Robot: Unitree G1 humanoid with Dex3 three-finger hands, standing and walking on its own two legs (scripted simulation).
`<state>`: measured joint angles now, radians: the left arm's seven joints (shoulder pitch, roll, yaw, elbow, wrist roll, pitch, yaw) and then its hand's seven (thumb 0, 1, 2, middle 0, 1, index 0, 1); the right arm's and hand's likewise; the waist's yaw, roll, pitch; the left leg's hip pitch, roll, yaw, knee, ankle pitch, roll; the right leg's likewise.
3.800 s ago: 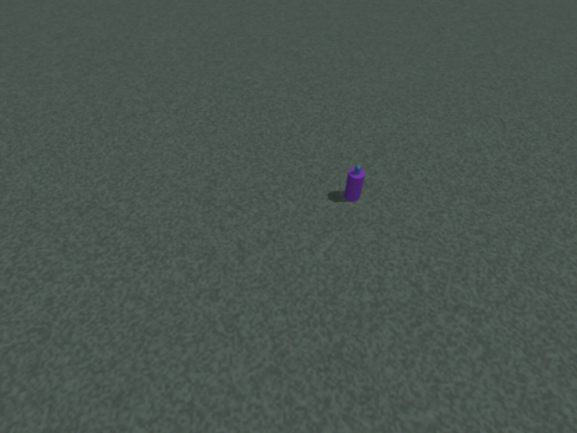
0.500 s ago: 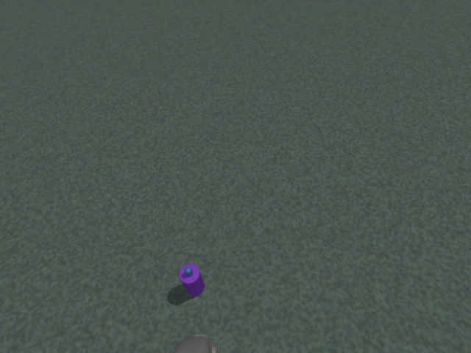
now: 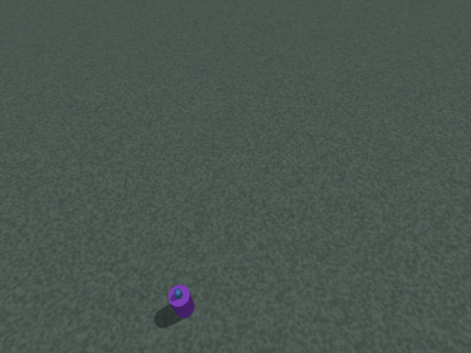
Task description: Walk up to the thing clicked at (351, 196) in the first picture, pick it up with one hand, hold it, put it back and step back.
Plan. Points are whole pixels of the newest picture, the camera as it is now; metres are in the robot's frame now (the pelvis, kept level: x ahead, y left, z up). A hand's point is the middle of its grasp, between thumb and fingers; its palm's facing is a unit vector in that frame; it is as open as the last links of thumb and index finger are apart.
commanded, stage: walk up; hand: left
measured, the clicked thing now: (181, 300) +0.40 +0.23 -0.65
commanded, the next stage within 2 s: stand in 1.12 s
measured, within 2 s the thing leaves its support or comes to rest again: neither
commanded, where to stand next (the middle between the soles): +0.07 +0.01 m, yaw +2 degrees
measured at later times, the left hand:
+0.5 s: hand out of the picture +0.13 +0.25 -0.13, palm faces -0.01 -0.95 -0.32, open 7.4 cm
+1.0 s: hand out of the picture +0.10 +0.26 -0.13, palm faces +0.01 -0.95 -0.32, open 7.4 cm
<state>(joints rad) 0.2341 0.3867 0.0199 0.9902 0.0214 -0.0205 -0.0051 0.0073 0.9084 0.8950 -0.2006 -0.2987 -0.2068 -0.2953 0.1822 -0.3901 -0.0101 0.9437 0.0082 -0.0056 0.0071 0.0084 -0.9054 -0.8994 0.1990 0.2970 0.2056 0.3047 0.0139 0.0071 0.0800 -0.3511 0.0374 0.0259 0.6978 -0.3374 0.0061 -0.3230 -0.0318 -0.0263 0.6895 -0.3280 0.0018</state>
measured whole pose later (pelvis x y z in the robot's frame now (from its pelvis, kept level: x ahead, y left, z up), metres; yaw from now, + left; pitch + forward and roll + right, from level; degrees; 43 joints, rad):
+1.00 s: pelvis +0.03 +0.01 +0.03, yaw +1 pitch -2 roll +0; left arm 0.08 0.34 0.01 1.17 0.01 0.00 -0.01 0.01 0.91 0.90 -0.20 -0.30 -0.21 -0.30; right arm 0.08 -0.34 0.01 1.16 0.00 -0.01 0.01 0.01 -0.91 -0.90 0.20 0.30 0.21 0.30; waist 0.01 0.00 0.04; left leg -0.14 0.02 0.02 0.34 -0.16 -0.01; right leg -0.10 -0.04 -0.04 0.32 -0.18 0.03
